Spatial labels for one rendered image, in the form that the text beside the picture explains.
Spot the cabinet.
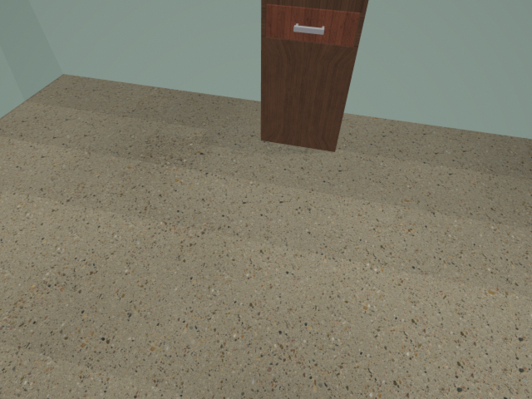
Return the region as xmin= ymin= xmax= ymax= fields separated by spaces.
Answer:
xmin=261 ymin=0 xmax=368 ymax=152

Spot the handle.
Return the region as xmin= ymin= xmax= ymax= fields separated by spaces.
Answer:
xmin=293 ymin=23 xmax=324 ymax=35

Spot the drawer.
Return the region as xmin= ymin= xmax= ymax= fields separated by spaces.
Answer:
xmin=266 ymin=4 xmax=360 ymax=47

